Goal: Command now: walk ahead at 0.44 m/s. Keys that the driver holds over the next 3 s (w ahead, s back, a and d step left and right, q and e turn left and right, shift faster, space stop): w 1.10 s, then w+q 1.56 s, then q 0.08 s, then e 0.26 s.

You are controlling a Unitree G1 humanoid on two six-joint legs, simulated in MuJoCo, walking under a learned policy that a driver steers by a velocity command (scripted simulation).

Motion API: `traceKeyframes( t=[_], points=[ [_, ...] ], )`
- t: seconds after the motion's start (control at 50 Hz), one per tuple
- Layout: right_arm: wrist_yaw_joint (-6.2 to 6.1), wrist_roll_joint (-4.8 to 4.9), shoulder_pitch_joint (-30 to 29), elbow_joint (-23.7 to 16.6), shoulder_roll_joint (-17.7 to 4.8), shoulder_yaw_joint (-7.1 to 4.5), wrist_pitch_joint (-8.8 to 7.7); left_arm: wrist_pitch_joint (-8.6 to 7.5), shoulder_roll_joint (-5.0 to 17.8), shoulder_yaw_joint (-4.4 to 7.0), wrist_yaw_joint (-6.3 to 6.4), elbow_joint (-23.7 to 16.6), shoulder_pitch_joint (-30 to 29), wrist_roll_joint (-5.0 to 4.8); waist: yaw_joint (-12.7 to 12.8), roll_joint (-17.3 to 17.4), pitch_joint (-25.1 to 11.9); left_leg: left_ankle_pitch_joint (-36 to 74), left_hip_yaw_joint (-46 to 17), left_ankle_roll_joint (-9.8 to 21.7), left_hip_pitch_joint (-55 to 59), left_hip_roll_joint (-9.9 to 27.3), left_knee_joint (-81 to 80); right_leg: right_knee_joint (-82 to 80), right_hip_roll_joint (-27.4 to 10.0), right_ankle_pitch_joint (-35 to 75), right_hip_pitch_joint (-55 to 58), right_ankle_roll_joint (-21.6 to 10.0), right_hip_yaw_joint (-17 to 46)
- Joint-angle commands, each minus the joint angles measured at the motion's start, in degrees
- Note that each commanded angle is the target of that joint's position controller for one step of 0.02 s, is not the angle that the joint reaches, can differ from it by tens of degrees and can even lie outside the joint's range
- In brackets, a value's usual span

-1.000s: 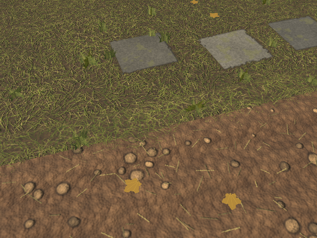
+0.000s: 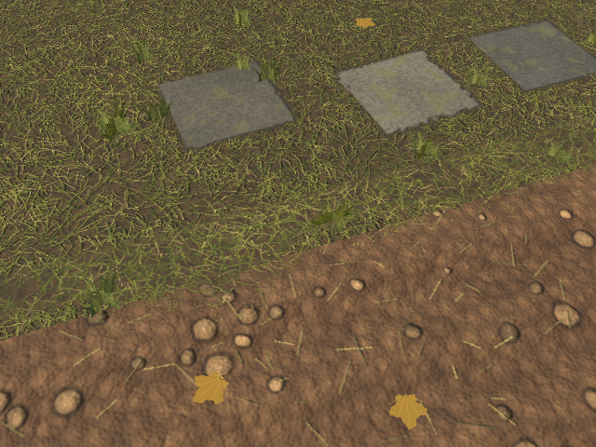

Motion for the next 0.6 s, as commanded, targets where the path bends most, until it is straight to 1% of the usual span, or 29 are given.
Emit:
traceKeyframes(
  t=[0.02, 0.04, 0.06, 0.08, 0.1, 0.12, 0.14, 0.16, 0.18, 0.2, 0.22, 0.26, 0.28, 0.32, 0.36, 0.4, 0.44, 0.48, 0.5, 0.52, 0.54, 0.56, 0.58, 0.6],
  points=[
    [-0.22, 0.39, -2.2, -2.6, -9.6, -1.90, 0.04, -1.28, 6.6, 2.04, -0.13, -1.5, 4.6, -0.19, 7.1, 8.2, 4.0, 15.2, -6.4, 9.4, -9.6, 12.6, 3.8, -3.2, 2.7, -1.0, 12.1, -2.3, -2.3],
    [-0.14, -0.05, -2.9, -3.2, -7.9, -1.28, 0.10, -1.42, 9.7, 3.74, 0.24, 1.3, 14.1, -0.42, 11.2, 5.4, -2.0, 23.9, -2.7, 7.5, -13.7, 9.0, 16.8, -4.2, 2.1, -1.3, 25.0, -4.2, -0.5],
    [-0.02, -0.94, -2.7, -5.3, -4.4, -0.07, -0.11, -1.36, 15.1, 5.13, 0.76, 2.9, 23.6, 0.61, 13.3, -6.7, -9.8, 13.8, 2.4, 3.6, -28.7, 3.5, 40.0, -8.7, -11.8, -11.2, 41.4, -9.5, 18.9],
    [0.04, -0.49, -1.1, -6.6, 0.0, 1.08, -1.62, -1.83, 16.0, 4.65, -0.05, 3.4, 25.7, 1.28, 11.5, -18.1, -14.1, -14.0, -3.3, 2.5, -42.8, -4.5, 54.5, -19.4, -20.1, -21.0, 48.3, -15.4, 44.4],
    [0.31, 1.03, -4.1, -6.8, -5.5, -0.30, -2.63, -2.45, 11.0, 2.96, -0.38, 2.6, 20.4, 1.41, 10.2, -11.6, -8.3, -11.2, -8.0, 4.0, -48.3, -0.4, 62.4, -20.2, -19.1, -23.1, 43.1, -13.8, 41.3],
    [0.61, 1.52, -7.0, -7.7, -7.3, -0.65, -3.18, -2.64, 7.3, 1.82, -0.64, 1.1, 15.1, 1.13, 8.4, -8.4, -3.2, -5.0, -6.8, 5.8, -49.4, 2.7, 62.4, -20.1, -17.1, -19.2, 36.5, -11.4, 32.7],
    [0.37, 1.07, -8.1, -7.5, -7.0, -0.83, -3.14, -2.57, 5.6, 1.11, -0.94, 0.0, 10.8, 1.43, 6.6, -4.3, -1.0, 0.8, -5.7, 6.1, -46.6, 5.3, 59.9, -21.3, -14.5, -13.4, 30.3, -10.0, 26.0],
    [0.15, 0.32, -8.6, -7.6, -6.6, -1.19, -2.69, -2.52, 4.4, 0.66, -1.14, -0.4, 9.0, 1.71, 5.4, -3.8, 0.9, 4.2, -5.3, 6.0, -44.2, 7.0, 56.5, -22.6, -12.2, -8.0, 25.7, -9.3, 20.6],
    [0.19, 0.13, -7.8, -7.4, -5.7, -1.28, -2.00, -2.40, 3.3, 0.25, -1.11, 0.0, 9.1, 2.06, 4.3, -4.6, 1.1, 6.3, -5.0, 5.8, -41.3, 7.9, 54.7, -23.6, -10.4, -4.3, 23.0, -8.7, 16.8],
    [0.25, 0.12, -7.4, -7.3, -4.7, -1.23, -1.41, -2.37, 3.4, 0.20, -0.90, 0.5, 10.3, 2.14, 3.9, -4.9, 1.5, 7.4, -4.4, 5.4, -40.3, 8.2, 53.4, -24.2, -9.5, -0.2, 21.7, -8.9, 14.5],
    [0.30, 0.01, -8.2, -7.5, -4.3, -1.22, -0.91, -2.40, 4.0, 0.23, -0.58, 1.1, 11.6, 2.07, 3.7, -4.2, 2.4, 8.4, -3.8, 4.8, -41.0, 8.2, 52.0, -24.6, -9.1, 4.1, 21.1, -9.3, 12.6],
    [0.31, -0.52, -12.1, -9.2, -4.4, -1.31, -0.36, -2.41, 5.7, 0.39, 0.14, 1.7, 13.9, 2.03, 4.0, -2.4, 3.8, 12.0, -3.1, 3.2, -44.5, 8.1, 47.4, -25.3, -9.3, 10.7, 21.5, -10.0, 10.7],
    [0.36, -0.77, -14.6, -10.2, -4.3, -1.23, -0.30, -2.29, 6.1, 0.41, 0.52, 1.9, 14.9, 2.00, 4.4, -2.0, 4.4, 14.1, -3.0, 2.5, -46.3, 7.9, 44.2, -25.5, -9.4, 13.3, 22.2, -10.2, 10.0],
    [0.75, -0.87, -19.0, -11.8, -3.7, -0.87, -0.45, -1.96, 6.1, 0.21, 1.07, 1.8, 16.1, 1.99, 5.1, -1.9, 5.0, 19.3, -2.3, 1.8, -46.5, 7.1, 36.5, -25.7, -8.3, 15.8, 22.5, -9.5, 7.7],
    [1.35, -0.66, -23.7, -13.1, -2.8, -0.29, -0.71, -1.84, 6.3, 0.11, 1.37, 1.8, 17.7, 1.78, 6.5, -2.2, 5.8, 24.2, -0.5, 2.0, -44.1, 5.5, 28.8, -26.5, -7.2, 15.7, 22.4, -8.5, 5.5],
    [2.00, -0.39, -27.9, -14.3, -2.4, 0.22, -0.86, -1.68, 6.5, 0.11, 1.56, 2.4, 20.4, 1.47, 7.8, -1.9, 6.8, 26.1, 0.6, 2.3, -43.3, 4.1, 23.6, -26.9, -7.4, 14.5, 24.6, -8.2, 4.8],
    [2.75, -0.18, -31.2, -15.5, -2.3, 0.59, -1.08, -1.18, 6.4, 0.17, 1.64, 3.3, 23.1, 1.23, 8.7, -1.8, 7.8, 25.4, 0.8, 3.0, -44.4, 3.2, 19.9, -25.7, -8.6, 15.4, 29.1, -8.4, 4.5],
    [3.65, 0.01, -33.9, -16.9, -2.5, 0.86, -1.47, -0.51, 6.6, 0.42, 1.79, 3.9, 24.6, 1.12, 8.8, -2.1, 8.4, 22.9, 0.8, 4.1, -45.3, 2.6, 17.4, -23.4, -10.5, 18.4, 33.7, -8.4, 4.5],
    [4.07, 0.11, -34.3, -17.4, -2.9, 0.85, -1.67, -0.24, 7.0, 0.65, 1.90, 3.9, 24.5, 1.10, 8.2, -2.5, 8.1, 21.1, 0.9, 4.9, -44.6, 2.2, 16.5, -21.9, -11.3, 21.2, 35.5, -8.3, 4.5],
    [4.32, 0.16, -33.4, -17.5, -3.7, 0.61, -1.82, -0.03, 7.7, 0.90, 2.00, 3.6, 23.8, 1.13, 7.0, -3.1, 7.0, 18.9, 1.4, 5.7, -42.0, 1.2, 15.8, -19.9, -11.7, 26.9, 36.7, -7.8, 4.2],
    [4.33, 0.10, -30.9, -17.1, -5.2, 0.04, -1.86, 0.16, 8.6, 1.20, 2.08, 3.3, 22.8, 1.22, 5.2, -4.5, 4.7, 16.6, 2.4, 6.6, -37.2, -0.5, 15.9, -16.6, -11.8, 36.5, 37.7, -7.2, 4.0],
    [4.14, 0.05, -26.1, -16.0, -7.3, -0.88, -1.81, 0.47, 9.3, 1.47, 2.07, 3.0, 22.0, 1.39, 2.4, -6.0, 0.9, 14.5, 3.6, 7.8, -29.9, -2.5, 16.4, -10.5, -11.3, 46.7, 38.1, -6.6, 3.5],
    [3.75, 0.03, -16.3, -13.2, -9.9, -2.20, -1.68, 0.87, 9.0, 1.25, 1.97, 2.5, 20.5, 1.54, -2.6, -6.0, -4.8, 16.3, 4.4, 9.6, -16.6, -3.8, 15.3, 0.8, -8.9, 50.3, 34.7, -5.0, 1.6],
    [3.09, -0.91, -5.4, -10.8, -13.5, -3.24, -1.44, 0.82, 7.4, 0.43, 1.84, 1.1, 20.2, 2.16, -6.1, -1.9, -13.0, 17.8, -6.2, 13.2, 3.5, 5.6, 18.3, 18.0, -6.1, 34.4, 20.4, -3.5, 0.5]
  ],
)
